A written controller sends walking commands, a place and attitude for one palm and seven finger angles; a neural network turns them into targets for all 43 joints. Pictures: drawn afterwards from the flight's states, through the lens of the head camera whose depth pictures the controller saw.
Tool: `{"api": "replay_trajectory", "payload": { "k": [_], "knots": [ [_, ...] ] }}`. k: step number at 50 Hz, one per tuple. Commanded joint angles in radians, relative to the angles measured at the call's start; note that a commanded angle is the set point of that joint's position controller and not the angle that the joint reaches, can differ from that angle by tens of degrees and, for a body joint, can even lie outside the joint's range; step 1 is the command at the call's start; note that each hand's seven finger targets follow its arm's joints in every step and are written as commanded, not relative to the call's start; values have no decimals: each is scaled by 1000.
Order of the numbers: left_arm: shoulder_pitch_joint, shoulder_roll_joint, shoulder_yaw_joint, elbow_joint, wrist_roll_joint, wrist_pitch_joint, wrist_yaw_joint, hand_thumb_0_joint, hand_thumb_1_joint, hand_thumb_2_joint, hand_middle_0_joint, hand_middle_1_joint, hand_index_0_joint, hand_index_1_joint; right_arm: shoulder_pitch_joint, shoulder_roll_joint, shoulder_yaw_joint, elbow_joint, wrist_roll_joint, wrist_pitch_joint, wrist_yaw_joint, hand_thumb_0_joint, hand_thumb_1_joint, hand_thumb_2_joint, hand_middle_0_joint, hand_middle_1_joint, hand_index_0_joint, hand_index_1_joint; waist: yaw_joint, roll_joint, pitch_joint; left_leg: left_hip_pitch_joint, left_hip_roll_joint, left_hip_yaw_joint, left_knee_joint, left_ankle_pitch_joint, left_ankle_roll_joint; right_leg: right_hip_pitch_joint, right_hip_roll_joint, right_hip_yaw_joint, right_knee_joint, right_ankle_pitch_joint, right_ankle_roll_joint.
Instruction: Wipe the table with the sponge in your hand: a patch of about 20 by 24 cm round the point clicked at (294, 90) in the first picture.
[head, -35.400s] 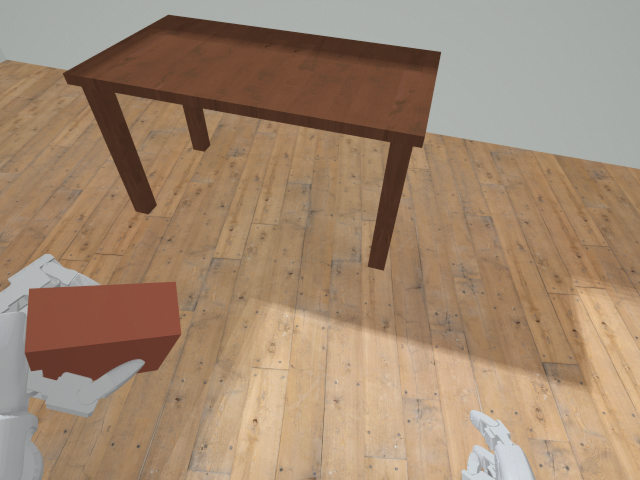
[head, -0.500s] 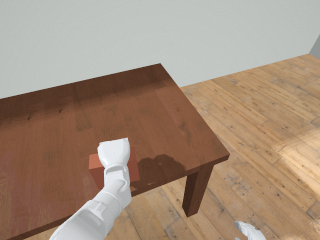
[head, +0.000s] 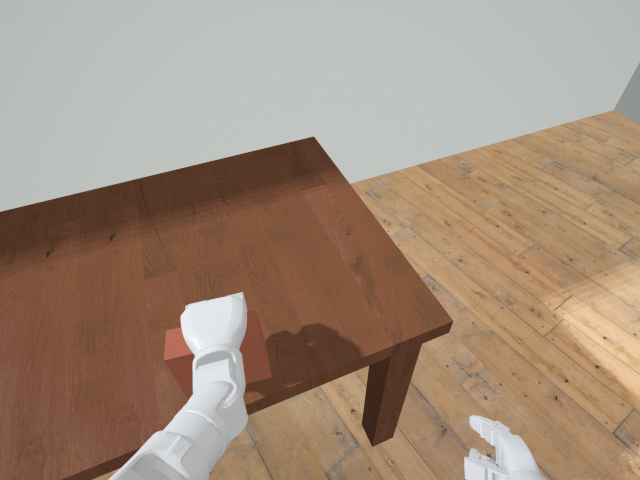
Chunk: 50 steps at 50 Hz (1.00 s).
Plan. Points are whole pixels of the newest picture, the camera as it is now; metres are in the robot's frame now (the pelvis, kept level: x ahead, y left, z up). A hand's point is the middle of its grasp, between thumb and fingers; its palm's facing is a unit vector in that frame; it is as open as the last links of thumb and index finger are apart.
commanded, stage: wipe forward along the third lane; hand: left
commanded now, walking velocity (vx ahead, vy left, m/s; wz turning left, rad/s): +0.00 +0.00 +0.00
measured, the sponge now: (224, 361) +0.30 +0.19 -0.07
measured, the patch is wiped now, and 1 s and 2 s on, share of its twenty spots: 0.80 0.95 1.00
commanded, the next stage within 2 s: wipe back along the third lane in 1.56 s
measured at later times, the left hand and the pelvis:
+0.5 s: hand (224, 331) +0.34 +0.19 -0.03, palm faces -0.11 -0.01 -0.99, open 9.7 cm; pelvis -0.04 +0.00 -0.02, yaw +1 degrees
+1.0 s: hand (219, 297) +0.39 +0.21 -0.03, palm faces -0.11 +0.00 -0.99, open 9.7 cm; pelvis -0.06 +0.01 -0.04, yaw -2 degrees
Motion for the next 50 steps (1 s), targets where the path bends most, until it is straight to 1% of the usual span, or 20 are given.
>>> {"api": "replay_trajectory", "payload": {
  "k": [1, 2, 4, 5, 8, 10, 14, 15, 17, 20, 23, 25, 26, 33, 35, 38, 43, 46, 48, 50],
  "knots": [
    [-257, 22, 35, -100, 4, 0, -14, 0, 100, 1300, -1200, -1600, -1200, -1600, -135, -104, -33, -136, -3, -38, -14, 0, -900, -900, 200, 300, 200, 300, -36, -153, -173, 52, -22, 17, -10, 181, 43, 135, -100, 120, -82, 481, 40],
    [-268, 47, 55, -92, 14, -2, -13, 0, 100, 1300, -1200, -1600, -1200, -1600, -132, -106, -32, -132, -4, -38, -17, 0, -900, -900, 200, 300, 200, 300, -35, -152, -175, 41, -23, 16, -7, 174, 40, 129, -101, 121, -79, 477, 41],
    [-300, 26, 35, -83, 25, -9, -12, 0, 100, 1300, -1200, -1600, -1200, -1600, -128, -105, -32, -130, -7, -41, -20, 0, -900, -900, 200, 300, 200, 300, -47, -157, -173, 36, -23, 17, 2, 175, 41, 111, -102, 120, -72, 484, 41],
    [-289, 77, 96, -87, 29, -13, -8, 0, 100, 1300, -1200, -1600, -1200, -1600, -129, -109, -37, -129, -9, -43, -22, 0, -900, -900, 200, 300, 200, 300, -25, -138, -202, 35, -22, 11, 3, 186, 38, 118, -96, 129, -64, 485, 32],
    [-346, 24, 38, -32, 50, -16, -5, 0, 100, 1300, -1200, -1600, -1200, -1600, -112, -104, -34, -119, -11, -46, -26, 0, -900, -900, 200, 300, 200, 300, -59, -160, -168, 12, -18, 12, 19, 156, 39, 59, -97, 103, -53, 425, 40],
    [-384, 78, 102, -7, 53, -23, 4, 0, 100, 1300, -1200, -1600, -1200, -1600, -107, -108, -33, -110, -16, -53, -32, 0, -900, -900, 200, 300, 200, 300, -49, -160, -180, -13, -19, 7, 26, 138, 39, 47, -92, 115, -49, 398, 36],
    [-486, 87, 108, 70, 67, -37, 22, 0, 100, 1300, -1200, -1600, -1200, -1600, -82, -103, -29, -92, -19, -63, -48, 0, -900, -900, 200, 300, 200, 300, -77, -164, -169, -70, -17, 11, 50, 62, 38, -15, -98, 106, -39, 281, 47],
    [-489, 128, 158, 82, 65, -40, 29, 0, 100, 1300, -1200, -1600, -1200, -1600, -82, -105, -29, -90, -23, -67, -50, 0, -900, -900, 200, 300, 200, 300, -61, -138, -182, -85, -17, 8, 51, 56, 36, -17, -94, 115, -37, 269, 42],
    [-531, 94, 121, 124, 70, -44, 37, 0, 100, 1300, -1200, -1600, -1200, -1600, -59, -102, -27, -85, -22, -73, -55, 0, -900, -900, 200, 300, 200, 300, -85, -155, -178, -113, -16, 14, 68, 24, 38, -45, -98, 101, -31, 221, 53],
    [-572, 174, 195, 194, 74, -44, 55, 0, 100, 1300, -1200, -1600, -1200, -1600, -44, -112, -27, -69, -30, -83, -63, 0, -900, -900, 200, 300, 200, 300, -83, -155, -187, -168, -13, 8, 84, -19, 37, -75, -95, 117, -28, 150, 51],
    [-653, 168, 172, 254, 68, -39, 64, 0, 100, 1300, -1200, -1600, -1200, -1600, -18, -113, -25, -61, -26, -96, -65, 0, -900, -900, 200, 300, 200, 300, -114, -154, -162, -215, -10, 16, 108, -78, 37, -136, -100, 113, -36, 19, 63],
    [-672, 248, 237, 279, 59, -41, 70, 0, 100, 1300, -1200, -1600, -1200, -1600, -1, -121, -26, -60, -27, -102, -66, 0, -900, -900, 200, 300, 200, 300, -101, -141, -204, -244, -8, 12, 116, -82, 37, -121, -97, 118, -24, -10, 62],
    [-687, 226, 209, 281, 52, -40, 68, 0, 100, 1300, -1200, -1600, -1200, -1600, 8, -117, -24, -67, -24, -105, -68, 0, -900, -900, 200, 300, 200, 300, -110, -130, -207, -258, -11, 19, 124, -94, 38, -123, -100, 122, -28, -44, 68],
    [-803, 330, 249, 371, 44, -42, 61, 0, 100, 1300, -1200, -1600, -1200, -1600, 79, -135, -25, -51, -15, -138, -64, 0, -900, -900, 200, 300, 200, 300, -141, -124, -206, -353, -2, 19, 170, -145, 36, -164, -102, 166, -43, -218, 72],
    [-845, 355, 260, 366, 43, -52, 57, 0, 100, 1300, -1200, -1600, -1200, -1600, 96, -139, -27, -53, -14, -149, -60, 0, -900, -900, 200, 300, 200, 300, -144, -104, -242, -368, -1, 17, 178, -142, 39, -155, -99, 164, -29, -206, 70],
    [-843, 339, 243, 411, 50, -56, 55, 0, 100, 1300, -1200, -1600, -1200, -1600, 127, -144, -28, -48, -14, -166, -53, 0, -900, -900, 200, 300, 200, 300, -157, -102, -227, -392, 2, 19, 195, -154, 39, -187, -97, 170, -25, -226, 70],
    [-898, 419, 281, 448, 45, -56, 54, 0, 100, 1300, -1200, -1600, -1200, -1600, 171, -159, -29, -34, -13, -190, -44, 0, -900, -900, 200, 300, 200, 300, -170, -108, -254, -459, 7, 18, 229, -154, 40, -172, -99, 191, -13, -237, 72],
    [-916, 384, 255, 461, 53, -57, 44, 0, 100, 1300, -1200, -1600, -1200, -1600, 190, -162, -29, -32, -15, -204, -36, 0, -900, -900, 200, 300, 200, 300, -182, -83, -259, -441, 9, 14, 222, -151, 48, -210, -85, 151, 15, -183, 73],
    [-895, 417, 277, 481, 51, -54, 42, 0, 100, 1300, -1200, -1600, -1200, -1600, 197, -165, -26, -33, -16, -205, -31, 0, -900, -900, 200, 300, 200, 300, -173, -96, -262, -454, 10, 15, 230, -155, 47, -205, -85, 155, 11, -187, 73],
    [-937, 407, 269, 468, 45, -54, 36, 0, 100, 1300, -1200, -1600, -1200, -1600, 199, -163, -26, -36, -16, -209, -29, 0, -900, -900, 200, 300, 200, 300, -185, -84, -269, -449, 12, 14, 232, -148, 49, -206, -83, 149, 17, -162, 74]
  ]
}}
